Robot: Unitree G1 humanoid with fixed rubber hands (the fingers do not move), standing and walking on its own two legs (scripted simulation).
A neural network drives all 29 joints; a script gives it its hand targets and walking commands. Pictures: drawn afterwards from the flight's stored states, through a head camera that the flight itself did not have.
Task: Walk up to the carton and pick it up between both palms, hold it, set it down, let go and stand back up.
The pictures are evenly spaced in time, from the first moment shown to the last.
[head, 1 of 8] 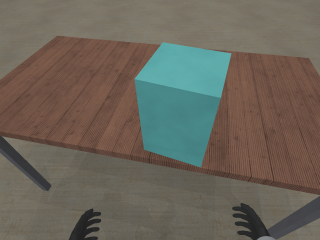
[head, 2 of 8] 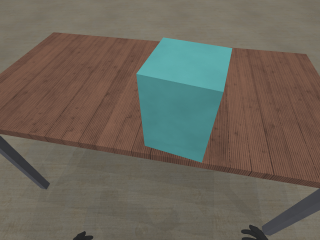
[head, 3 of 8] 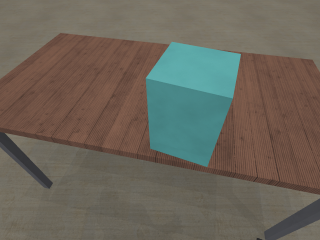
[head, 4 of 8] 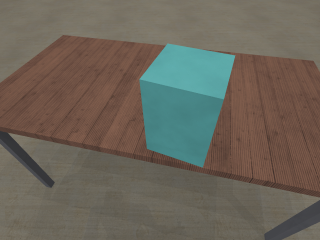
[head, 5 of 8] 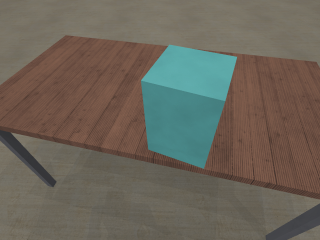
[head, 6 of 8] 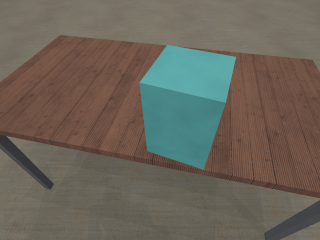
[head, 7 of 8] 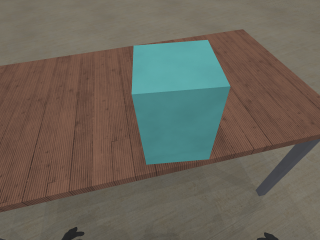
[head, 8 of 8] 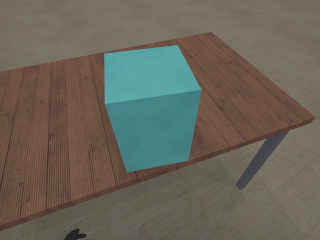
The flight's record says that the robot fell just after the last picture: no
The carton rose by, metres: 0.00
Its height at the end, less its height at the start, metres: +0.00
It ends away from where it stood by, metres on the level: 0.00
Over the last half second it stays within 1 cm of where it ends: yes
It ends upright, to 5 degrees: yes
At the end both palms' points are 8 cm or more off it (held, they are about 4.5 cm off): yes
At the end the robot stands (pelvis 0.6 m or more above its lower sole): yes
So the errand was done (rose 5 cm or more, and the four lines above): no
